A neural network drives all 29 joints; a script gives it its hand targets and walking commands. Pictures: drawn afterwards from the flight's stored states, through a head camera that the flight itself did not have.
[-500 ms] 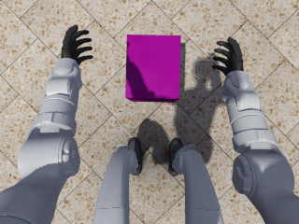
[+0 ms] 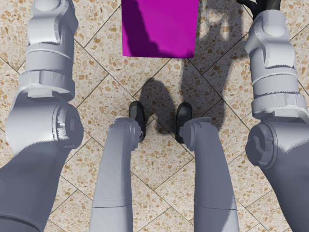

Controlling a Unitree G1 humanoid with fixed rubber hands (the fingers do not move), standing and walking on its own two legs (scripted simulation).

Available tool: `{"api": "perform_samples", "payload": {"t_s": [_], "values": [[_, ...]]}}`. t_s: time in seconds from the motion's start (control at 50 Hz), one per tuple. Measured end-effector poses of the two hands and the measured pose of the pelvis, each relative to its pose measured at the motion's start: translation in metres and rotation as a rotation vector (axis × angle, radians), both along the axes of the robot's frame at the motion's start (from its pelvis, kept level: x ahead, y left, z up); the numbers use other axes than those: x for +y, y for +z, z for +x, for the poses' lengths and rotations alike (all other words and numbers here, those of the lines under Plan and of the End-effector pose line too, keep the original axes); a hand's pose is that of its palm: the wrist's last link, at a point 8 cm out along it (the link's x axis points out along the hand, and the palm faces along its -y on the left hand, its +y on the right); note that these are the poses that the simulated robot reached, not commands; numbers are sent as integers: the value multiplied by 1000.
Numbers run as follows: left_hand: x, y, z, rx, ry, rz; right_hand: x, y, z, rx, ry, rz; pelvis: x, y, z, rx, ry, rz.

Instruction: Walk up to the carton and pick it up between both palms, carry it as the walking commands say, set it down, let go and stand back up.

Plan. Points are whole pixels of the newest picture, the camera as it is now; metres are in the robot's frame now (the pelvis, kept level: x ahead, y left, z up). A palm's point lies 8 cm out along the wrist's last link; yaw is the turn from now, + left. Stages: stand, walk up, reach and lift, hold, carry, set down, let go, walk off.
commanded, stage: reach and lift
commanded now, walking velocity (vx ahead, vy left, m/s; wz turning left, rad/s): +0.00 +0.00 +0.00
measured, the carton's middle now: (159, 18) +0.56 +0.01 -0.53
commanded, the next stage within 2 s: none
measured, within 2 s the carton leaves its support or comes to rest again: neither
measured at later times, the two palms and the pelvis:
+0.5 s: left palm (93, 10) +0.53 +0.18 -0.31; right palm (232, 21) +0.51 -0.18 -0.32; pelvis -0.05 +0.00 -0.17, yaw +0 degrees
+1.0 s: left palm (108, 23) +0.53 +0.18 -0.45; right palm (215, 30) +0.51 -0.17 -0.46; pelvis -0.04 +0.00 -0.26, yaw +0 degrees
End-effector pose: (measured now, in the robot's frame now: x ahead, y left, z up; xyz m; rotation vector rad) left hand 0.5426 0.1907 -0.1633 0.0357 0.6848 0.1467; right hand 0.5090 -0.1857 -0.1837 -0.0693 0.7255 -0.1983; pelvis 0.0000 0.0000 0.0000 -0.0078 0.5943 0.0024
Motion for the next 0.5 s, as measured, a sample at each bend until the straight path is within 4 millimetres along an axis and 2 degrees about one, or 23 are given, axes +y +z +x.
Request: {"api": "perform_samples", "payload": {"t_s": [0.04, 0.12, 0.3, 0.4, 0.5], "values": [[-2, -13, 1, -17, -6, 9, 1, -14, 2, -15, -6, -2, 0, -11, -9, -47, 4, -2], [-4, -41, -3, -7, -7, 20, 3, -39, 4, -16, -16, 3, -1, -46, -23, -51, 10, -5], [-8, -91, -16, 31, -17, 48, 8, -76, 5, -37, -8, 9, -3, -113, -48, -73, 15, -14], [-11, -115, -12, 34, -19, 46, 10, -102, 8, -23, -6, 18, -2, -143, -55, -70, 12, -17], [-13, -144, -10, 39, -22, 43, 10, -136, 4, 12, 1, 14, -2, -169, -55, -65, 10, -20]]}}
